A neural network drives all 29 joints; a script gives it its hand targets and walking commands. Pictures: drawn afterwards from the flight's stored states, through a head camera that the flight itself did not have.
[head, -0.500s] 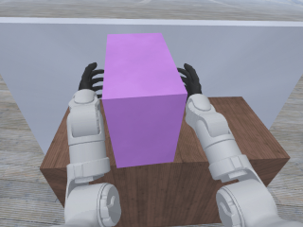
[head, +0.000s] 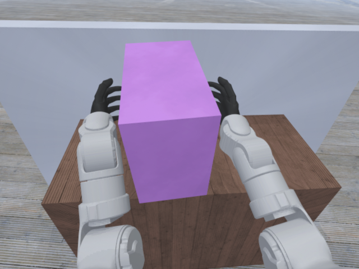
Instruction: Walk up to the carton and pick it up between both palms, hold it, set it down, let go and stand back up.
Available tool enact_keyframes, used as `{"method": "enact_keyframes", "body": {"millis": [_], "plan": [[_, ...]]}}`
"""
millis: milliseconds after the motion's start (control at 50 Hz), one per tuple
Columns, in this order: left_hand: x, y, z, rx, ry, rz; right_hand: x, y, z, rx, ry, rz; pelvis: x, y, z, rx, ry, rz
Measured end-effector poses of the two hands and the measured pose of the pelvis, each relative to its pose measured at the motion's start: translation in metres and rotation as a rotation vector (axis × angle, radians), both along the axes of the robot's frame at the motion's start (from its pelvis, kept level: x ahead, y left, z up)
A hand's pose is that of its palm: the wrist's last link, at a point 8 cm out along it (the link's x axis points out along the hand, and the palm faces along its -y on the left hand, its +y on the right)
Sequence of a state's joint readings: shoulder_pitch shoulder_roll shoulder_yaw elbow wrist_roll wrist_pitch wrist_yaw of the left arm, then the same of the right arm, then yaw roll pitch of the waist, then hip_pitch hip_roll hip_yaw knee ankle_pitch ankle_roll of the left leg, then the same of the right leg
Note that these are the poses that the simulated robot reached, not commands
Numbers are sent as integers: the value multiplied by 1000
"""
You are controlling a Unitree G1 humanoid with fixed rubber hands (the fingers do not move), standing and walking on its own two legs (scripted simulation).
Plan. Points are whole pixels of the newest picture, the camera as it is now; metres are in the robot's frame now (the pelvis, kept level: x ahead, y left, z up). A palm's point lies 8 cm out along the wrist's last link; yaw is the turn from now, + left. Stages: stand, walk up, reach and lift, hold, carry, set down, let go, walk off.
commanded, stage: hold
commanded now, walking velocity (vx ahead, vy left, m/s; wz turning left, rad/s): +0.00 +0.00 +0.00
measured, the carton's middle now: (165, 118) +0.42 +0.02 +0.17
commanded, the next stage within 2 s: none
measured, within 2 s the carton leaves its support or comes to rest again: neither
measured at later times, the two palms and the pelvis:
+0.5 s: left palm (102, 112) +0.36 +0.14 +0.23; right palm (227, 113) +0.36 -0.11 +0.22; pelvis +0.00 +0.00 +0.00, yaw +0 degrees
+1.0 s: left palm (101, 113) +0.36 +0.15 +0.23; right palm (228, 113) +0.35 -0.11 +0.22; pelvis -0.01 +0.00 +0.00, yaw +0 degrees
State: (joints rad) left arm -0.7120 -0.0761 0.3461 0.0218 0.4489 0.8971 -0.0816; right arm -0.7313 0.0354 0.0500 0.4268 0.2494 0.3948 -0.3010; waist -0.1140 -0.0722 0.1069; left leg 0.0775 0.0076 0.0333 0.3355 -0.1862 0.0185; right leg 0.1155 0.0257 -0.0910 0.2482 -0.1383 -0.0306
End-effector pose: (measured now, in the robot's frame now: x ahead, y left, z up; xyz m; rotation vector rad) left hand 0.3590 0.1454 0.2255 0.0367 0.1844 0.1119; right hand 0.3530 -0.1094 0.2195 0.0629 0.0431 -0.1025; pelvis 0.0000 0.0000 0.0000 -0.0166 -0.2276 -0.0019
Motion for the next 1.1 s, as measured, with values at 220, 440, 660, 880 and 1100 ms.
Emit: {"method": "enact_keyframes", "body": {"millis": [220,440,660,880,1100], "plan": [[-1,7,8,16,4,18,3,7,3,9,1,12,-7,2,0,3,15,5],[5,1,10,20,-1,1,4,2,5,5,-7,-1,-4,1,1,2,10,7],[2,-1,3,14,2,2,2,0,2,0,-4,2,-4,0,0,1,4,2],[0,0,7,20,11,6,0,1,1,11,4,2,-8,0,0,4,4,7],[1,0,9,14,5,0,1,0,6,6,-4,-4,-10,0,0,4,8,5]]}}
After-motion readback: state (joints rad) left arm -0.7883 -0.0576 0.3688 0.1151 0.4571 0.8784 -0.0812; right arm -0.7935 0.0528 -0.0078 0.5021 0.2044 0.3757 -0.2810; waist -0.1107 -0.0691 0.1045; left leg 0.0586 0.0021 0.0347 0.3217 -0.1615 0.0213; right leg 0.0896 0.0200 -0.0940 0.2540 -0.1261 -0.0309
